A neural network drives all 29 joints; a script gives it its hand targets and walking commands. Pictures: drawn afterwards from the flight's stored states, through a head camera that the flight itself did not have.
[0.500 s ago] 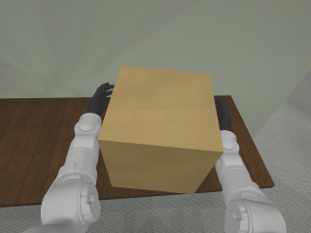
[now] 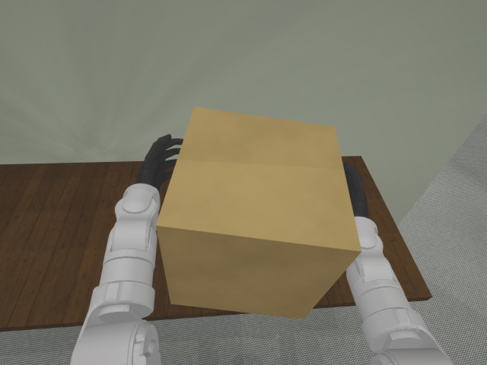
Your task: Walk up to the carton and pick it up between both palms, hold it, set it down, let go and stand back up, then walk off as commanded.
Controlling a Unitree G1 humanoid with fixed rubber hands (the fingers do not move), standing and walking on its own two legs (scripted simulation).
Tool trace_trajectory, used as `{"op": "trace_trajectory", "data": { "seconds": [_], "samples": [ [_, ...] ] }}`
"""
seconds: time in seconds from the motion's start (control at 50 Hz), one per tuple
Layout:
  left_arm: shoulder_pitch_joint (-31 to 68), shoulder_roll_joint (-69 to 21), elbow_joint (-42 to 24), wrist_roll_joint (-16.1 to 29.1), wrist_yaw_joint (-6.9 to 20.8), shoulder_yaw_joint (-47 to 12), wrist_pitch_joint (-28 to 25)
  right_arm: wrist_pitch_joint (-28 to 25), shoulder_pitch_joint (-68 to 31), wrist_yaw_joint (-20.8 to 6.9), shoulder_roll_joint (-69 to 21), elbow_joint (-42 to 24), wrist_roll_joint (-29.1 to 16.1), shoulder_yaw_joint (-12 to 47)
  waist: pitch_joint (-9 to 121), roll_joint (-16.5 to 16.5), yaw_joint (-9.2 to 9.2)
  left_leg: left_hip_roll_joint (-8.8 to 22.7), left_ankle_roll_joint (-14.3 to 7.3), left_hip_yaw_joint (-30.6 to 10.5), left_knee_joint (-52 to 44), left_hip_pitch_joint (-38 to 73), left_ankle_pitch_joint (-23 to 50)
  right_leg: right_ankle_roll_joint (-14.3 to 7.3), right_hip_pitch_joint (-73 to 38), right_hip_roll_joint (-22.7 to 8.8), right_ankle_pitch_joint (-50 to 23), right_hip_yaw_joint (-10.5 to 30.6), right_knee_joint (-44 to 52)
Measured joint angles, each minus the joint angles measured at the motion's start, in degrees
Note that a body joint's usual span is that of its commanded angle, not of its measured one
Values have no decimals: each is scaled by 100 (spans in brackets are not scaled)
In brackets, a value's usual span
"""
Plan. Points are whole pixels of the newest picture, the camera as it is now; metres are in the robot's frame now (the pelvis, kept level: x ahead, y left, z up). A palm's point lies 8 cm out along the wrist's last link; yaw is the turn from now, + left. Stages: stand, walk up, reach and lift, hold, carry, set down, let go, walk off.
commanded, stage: reach and lift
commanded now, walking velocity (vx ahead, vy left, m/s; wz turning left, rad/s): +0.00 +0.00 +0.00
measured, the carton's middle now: (250, 217) +0.35 -0.01 +0.03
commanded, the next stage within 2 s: none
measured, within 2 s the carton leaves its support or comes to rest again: neither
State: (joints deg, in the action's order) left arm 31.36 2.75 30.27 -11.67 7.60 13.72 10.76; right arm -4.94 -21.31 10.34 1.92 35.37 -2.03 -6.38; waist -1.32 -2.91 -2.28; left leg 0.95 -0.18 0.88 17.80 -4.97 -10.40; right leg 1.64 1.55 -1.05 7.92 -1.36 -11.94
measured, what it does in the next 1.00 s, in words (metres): stands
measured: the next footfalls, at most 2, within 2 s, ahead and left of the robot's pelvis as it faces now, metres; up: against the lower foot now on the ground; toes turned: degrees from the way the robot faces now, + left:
none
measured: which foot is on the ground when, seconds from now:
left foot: down 0.00-1.00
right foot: down 0.00-1.00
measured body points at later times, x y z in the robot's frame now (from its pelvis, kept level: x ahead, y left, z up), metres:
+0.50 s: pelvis -0.02 +0.00 +0.00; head -0.04 +0.03 +0.45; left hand +0.38 +0.17 +0.16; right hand +0.35 -0.17 +0.13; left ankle -0.01 +0.11 -0.75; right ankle -0.01 -0.14 -0.75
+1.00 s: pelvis -0.02 -0.01 +0.00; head -0.05 +0.02 +0.45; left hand +0.36 +0.17 +0.19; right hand +0.36 -0.18 +0.18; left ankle -0.01 +0.11 -0.75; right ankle -0.01 -0.14 -0.75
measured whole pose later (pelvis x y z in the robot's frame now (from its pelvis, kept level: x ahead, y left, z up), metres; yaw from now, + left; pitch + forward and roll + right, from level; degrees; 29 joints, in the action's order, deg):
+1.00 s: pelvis -0.02 -0.01 +0.00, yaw +1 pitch -6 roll -1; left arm 34.2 1.5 4.9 -16.1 7.1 18.0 38.2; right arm 14.8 -34.4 7.8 5.9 27.9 -9.9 -2.6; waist -1.1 -4.2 -4.7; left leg 1.2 0.5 -0.1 17.4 -2.0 -9.2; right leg 0.7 -0.7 -0.9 8.6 -3.0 -14.3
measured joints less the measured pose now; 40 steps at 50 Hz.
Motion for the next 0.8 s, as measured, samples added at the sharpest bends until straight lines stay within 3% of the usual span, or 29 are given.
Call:
{"op": "trace_trajectory", "data": {
  "seconds": [0.1, 0.4, 0.8],
  "samples": [
    [80, -27, -388, 15, -20, 34, 351, 388, -124, -16, 81, -379, -109, 45, 61, -23, 19, -21, -25, 26, 9, -57, 48, 15, 89, -24, -23, 20, -66],
    [380, -122, -1049, -289, 9, 310, 1368, 897, -693, -246, 66, -240, -30, -132, 85, -108, 3, -70, -41, 10, -43, 3, 161, 19, 86, -77, -33, -27, -175],
    [309, -146, -2148, -414, -47, 390, 2353, 1649, -1134, -251, 333, -603, -622, 262, 34, -145, -187, 17, 64, -106, -28, 208, 112, -84, -164, 11, 52, -169, -180]
  ]
}}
